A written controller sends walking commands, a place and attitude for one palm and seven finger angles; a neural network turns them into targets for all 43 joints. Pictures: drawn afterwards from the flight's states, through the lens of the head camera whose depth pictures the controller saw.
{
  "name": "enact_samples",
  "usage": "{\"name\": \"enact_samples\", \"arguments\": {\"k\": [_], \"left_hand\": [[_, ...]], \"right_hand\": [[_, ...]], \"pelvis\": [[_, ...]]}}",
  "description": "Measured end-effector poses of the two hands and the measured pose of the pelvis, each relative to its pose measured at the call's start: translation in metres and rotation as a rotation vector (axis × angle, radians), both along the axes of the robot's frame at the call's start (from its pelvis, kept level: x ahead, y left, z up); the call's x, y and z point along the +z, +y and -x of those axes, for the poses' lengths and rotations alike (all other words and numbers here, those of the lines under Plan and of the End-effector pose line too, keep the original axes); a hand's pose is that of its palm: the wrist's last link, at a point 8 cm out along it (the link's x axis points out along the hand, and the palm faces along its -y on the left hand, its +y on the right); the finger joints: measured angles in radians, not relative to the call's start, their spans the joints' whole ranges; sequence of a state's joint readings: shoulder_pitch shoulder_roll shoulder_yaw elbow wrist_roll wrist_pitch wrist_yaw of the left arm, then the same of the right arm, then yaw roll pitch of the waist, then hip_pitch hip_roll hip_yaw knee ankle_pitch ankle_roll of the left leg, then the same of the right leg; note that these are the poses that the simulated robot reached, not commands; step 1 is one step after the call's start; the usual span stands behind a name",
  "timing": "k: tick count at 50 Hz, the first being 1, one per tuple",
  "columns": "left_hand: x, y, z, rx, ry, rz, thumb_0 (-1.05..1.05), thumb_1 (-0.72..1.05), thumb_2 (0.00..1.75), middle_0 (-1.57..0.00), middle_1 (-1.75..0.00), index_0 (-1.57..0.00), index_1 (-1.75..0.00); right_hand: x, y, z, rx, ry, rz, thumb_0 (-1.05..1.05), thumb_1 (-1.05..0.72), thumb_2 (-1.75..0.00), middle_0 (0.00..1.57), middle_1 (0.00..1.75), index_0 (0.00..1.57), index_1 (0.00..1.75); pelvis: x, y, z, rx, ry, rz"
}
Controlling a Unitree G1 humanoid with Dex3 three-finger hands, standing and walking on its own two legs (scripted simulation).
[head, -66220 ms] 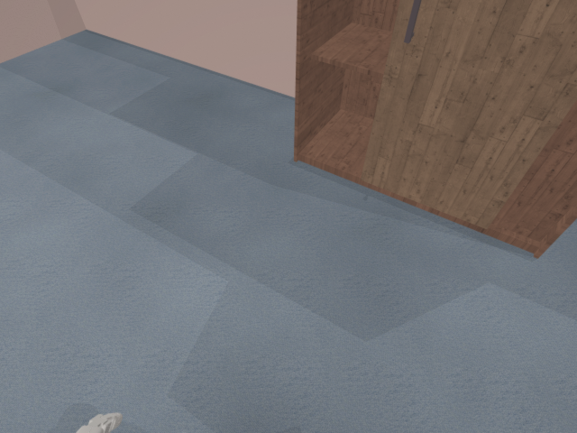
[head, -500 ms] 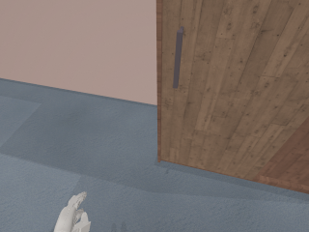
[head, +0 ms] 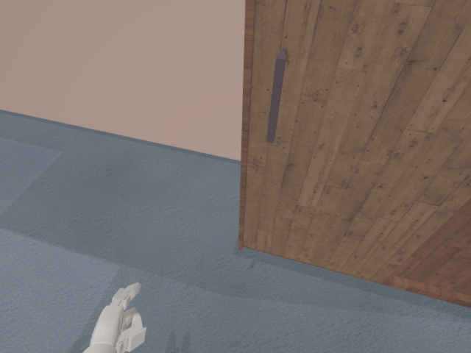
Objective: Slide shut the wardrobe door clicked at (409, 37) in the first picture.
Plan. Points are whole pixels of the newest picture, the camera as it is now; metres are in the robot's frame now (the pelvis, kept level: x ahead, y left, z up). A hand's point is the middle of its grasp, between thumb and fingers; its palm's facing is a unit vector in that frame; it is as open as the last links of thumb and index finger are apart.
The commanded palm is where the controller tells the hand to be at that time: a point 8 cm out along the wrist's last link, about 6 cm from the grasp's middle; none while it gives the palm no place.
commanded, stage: let the arm hang, fingers relaxed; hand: right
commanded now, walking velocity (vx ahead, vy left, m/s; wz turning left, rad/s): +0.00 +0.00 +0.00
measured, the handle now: (276, 99) +0.64 -0.05 +0.09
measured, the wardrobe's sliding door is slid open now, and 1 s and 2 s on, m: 0.00 0.00 0.00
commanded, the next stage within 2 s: look to check the result in 1.18 s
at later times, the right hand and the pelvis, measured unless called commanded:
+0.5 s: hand out of the picture -0.03 -0.19 -0.18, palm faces +0.03 +0.98 -0.18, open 7.0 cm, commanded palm none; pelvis -0.03 -0.01 +0.00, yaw -2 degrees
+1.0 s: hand out of the picture +0.04 -0.22 -0.16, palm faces +0.01 +0.97 -0.25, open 7.4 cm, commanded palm none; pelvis -0.01 -0.02 +0.01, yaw -1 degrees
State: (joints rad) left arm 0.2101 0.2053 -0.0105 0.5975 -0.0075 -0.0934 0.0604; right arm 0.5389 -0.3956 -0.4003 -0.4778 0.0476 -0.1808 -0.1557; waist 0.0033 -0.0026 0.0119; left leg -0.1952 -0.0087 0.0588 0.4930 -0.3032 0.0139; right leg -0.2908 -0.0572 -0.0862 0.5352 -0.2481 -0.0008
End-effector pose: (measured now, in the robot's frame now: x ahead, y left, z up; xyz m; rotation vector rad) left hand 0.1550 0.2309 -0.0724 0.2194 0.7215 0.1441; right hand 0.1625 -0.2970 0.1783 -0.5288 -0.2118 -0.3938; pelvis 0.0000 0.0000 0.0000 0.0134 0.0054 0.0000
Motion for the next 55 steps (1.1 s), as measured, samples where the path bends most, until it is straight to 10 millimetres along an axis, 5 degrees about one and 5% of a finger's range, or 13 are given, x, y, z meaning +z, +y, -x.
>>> {"name": "enact_samples", "arguments": {"k": [4, 6, 11, 15, 19, 26, 32, 42, 55], "left_hand": [[0.003, 0.000, 0.003, 0.008, -0.006, -0.008, 0.01, 0.91, 0.89, -0.21, -0.30, -0.20, -0.30], [-0.004, 0.001, 0.004, -0.033, 0.000, 0.008, 0.01, 0.91, 0.89, -0.21, -0.30, -0.20, -0.30], [-0.035, 0.013, 0.017, -0.077, 0.129, -0.001, 0.01, 0.91, 0.89, -0.21, -0.30, -0.20, -0.30], [-0.045, 0.021, 0.050, -0.032, 0.245, -0.015, 0.01, 0.91, 0.89, -0.21, -0.30, -0.20, -0.30], [-0.051, 0.022, 0.102, 0.019, 0.429, -0.035, 0.01, 0.91, 0.89, -0.20, -0.30, -0.20, -0.30], [-0.057, 0.008, 0.182, 0.067, 0.723, -0.016, 0.01, 0.91, 0.89, -0.20, -0.30, -0.20, -0.30], [-0.065, -0.005, 0.199, 0.097, 0.765, 0.033, 0.01, 0.91, 0.89, -0.20, -0.30, -0.20, -0.30], [-0.071, -0.012, 0.161, 0.081, 0.654, 0.063, 0.00, 0.91, 0.89, -0.21, -0.30, -0.20, -0.30], [-0.055, 0.007, 0.111, 0.068, 0.543, 0.008, 0.00, 0.91, 0.89, -0.20, -0.30, -0.20, -0.30]], "right_hand": [[0.000, -0.002, 0.005, 0.005, -0.001, -0.002, 0.01, -0.89, -0.90, 0.21, 0.30, 0.21, 0.30], [-0.023, -0.006, -0.001, 0.022, 0.076, -0.020, 0.01, -0.89, -0.90, 0.21, 0.30, 0.21, 0.30], [-0.165, -0.008, 0.000, -0.023, 0.664, -0.220, 0.00, -0.90, -0.90, 0.20, 0.30, 0.20, 0.30], [-0.263, 0.024, 0.055, -0.042, 1.085, -0.376, 0.01, -0.91, -0.90, 0.20, 0.30, 0.20, 0.30], [-0.319, 0.065, 0.124, -0.059, 1.370, -0.540, 0.01, -0.92, -0.90, 0.20, 0.30, 0.20, 0.30], [-0.326, 0.051, 0.202, -0.233, 1.553, -0.613, 0.00, -0.98, -0.89, 0.20, 0.30, 0.20, 0.30], [-0.314, 0.036, 0.227, -0.308, 1.620, -0.586, 0.00, -0.94, -0.90, 0.20, 0.30, 0.20, 0.30], [-0.307, 0.024, 0.182, -0.272, 1.516, -0.529, 0.00, -0.91, -0.90, 0.20, 0.30, 0.20, 0.30], [-0.306, 0.035, 0.114, -0.154, 1.389, -0.524, 0.00, -0.91, -0.90, 0.20, 0.30, 0.20, 0.30]], "pelvis": [[0.001, -0.002, 0.003, 0.003, -0.001, -0.002], [-0.002, -0.006, 0.007, -0.009, 0.006, -0.004], [-0.009, -0.013, 0.022, -0.028, 0.008, 0.004], [-0.009, -0.012, 0.028, -0.029, -0.003, 0.012], [-0.007, -0.010, 0.028, -0.031, -0.008, 0.009], [0.000, -0.008, 0.026, -0.041, -0.003, -0.008], [0.003, -0.013, 0.023, -0.031, -0.014, -0.006], [0.005, -0.017, 0.020, -0.019, -0.021, 0.006], [0.009, -0.016, 0.010, -0.014, -0.024, 0.011]]}}
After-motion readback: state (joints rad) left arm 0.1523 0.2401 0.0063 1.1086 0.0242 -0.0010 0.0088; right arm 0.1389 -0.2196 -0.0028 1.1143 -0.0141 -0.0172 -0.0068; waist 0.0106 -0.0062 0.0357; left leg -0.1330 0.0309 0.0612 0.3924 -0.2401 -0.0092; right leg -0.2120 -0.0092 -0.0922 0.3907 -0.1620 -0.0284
